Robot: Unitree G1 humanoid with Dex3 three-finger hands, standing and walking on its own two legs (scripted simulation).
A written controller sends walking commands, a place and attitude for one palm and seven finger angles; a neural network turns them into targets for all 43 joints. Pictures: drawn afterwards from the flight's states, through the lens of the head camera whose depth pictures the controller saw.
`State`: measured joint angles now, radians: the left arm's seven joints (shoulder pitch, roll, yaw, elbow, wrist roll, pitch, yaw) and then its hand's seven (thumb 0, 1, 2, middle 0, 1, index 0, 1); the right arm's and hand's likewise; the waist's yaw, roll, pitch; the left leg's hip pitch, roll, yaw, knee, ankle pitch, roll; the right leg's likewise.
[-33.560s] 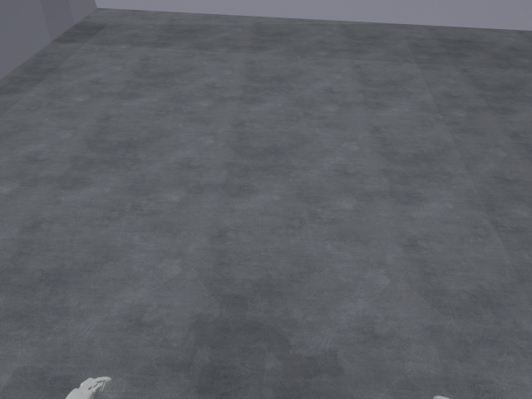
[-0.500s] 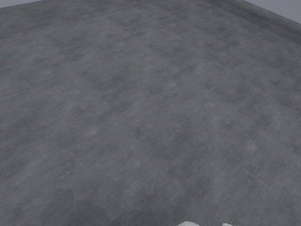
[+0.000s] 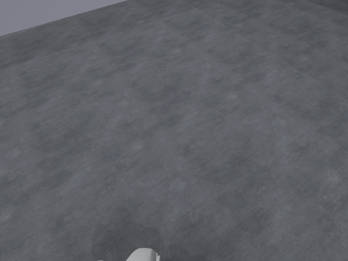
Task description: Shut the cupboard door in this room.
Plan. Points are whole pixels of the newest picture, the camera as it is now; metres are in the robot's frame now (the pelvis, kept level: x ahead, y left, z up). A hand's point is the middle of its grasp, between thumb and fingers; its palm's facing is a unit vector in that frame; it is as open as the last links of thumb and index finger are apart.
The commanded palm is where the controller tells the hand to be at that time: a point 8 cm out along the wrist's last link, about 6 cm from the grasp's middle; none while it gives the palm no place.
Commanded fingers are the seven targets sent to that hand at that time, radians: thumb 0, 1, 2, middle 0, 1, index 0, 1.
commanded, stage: turn or walk to find it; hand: left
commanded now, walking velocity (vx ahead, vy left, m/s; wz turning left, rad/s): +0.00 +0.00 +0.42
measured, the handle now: out of the picture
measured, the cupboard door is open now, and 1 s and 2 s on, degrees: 90 90 90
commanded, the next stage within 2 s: none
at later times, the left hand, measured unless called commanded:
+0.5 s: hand out of the picture +0.00 +0.27 -0.17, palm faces +0.26 -0.94 -0.24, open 7.4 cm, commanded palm none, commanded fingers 0.00 0.90 0.90 -0.20 -0.30 -0.20 -0.30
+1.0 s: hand out of the picture -0.03 +0.19 -0.15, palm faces +0.42 -0.87 -0.27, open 7.3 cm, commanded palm none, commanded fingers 0.00 0.90 0.90 -0.20 -0.30 -0.20 -0.30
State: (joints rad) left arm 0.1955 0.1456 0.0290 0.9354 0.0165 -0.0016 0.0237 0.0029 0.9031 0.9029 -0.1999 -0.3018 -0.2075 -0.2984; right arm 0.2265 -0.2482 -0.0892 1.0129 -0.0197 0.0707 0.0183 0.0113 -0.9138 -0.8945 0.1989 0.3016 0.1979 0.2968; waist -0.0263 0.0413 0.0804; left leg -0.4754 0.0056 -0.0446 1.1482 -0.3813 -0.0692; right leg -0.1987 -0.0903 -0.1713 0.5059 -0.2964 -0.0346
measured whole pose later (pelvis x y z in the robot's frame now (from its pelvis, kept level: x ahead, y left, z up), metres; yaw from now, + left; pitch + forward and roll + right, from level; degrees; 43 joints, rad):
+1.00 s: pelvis -0.01 -0.01 +0.00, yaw +24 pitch +0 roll +3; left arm 0.22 0.16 0.03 0.94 0.02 0.00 0.02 0.00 0.91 0.90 -0.20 -0.30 -0.21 -0.30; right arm 0.22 -0.25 -0.09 1.02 -0.02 0.08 0.02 0.01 -0.91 -0.89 0.20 0.30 0.20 0.30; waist -0.01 0.03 0.08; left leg -0.43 0.03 -0.03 1.08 -0.39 -0.08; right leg -0.22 -0.11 -0.22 0.50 -0.27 -0.04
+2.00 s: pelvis +0.00 -0.02 +0.00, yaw +49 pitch -1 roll +3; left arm 0.21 0.16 0.03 0.94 0.02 -0.01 0.02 0.00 0.91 0.90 -0.20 -0.30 -0.21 -0.30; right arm 0.21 -0.25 -0.08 1.02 -0.02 0.07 0.02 0.01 -0.91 -0.89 0.20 0.30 0.20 0.30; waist -0.01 0.03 0.09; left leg -0.43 0.03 -0.03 1.06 -0.41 -0.08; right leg -0.19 -0.11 -0.21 0.50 -0.29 -0.04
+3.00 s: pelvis +0.00 -0.04 +0.00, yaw +73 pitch -1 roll +3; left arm 0.21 0.15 0.04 0.94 0.02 0.00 0.02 0.00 0.91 0.90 -0.20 -0.30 -0.21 -0.30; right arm 0.22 -0.25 -0.09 1.02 -0.02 0.08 0.02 0.01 -0.91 -0.89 0.20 0.30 0.20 0.30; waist -0.01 0.03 0.08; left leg -0.44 0.03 -0.04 1.10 -0.38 -0.08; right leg -0.21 -0.10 -0.20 0.50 -0.28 -0.04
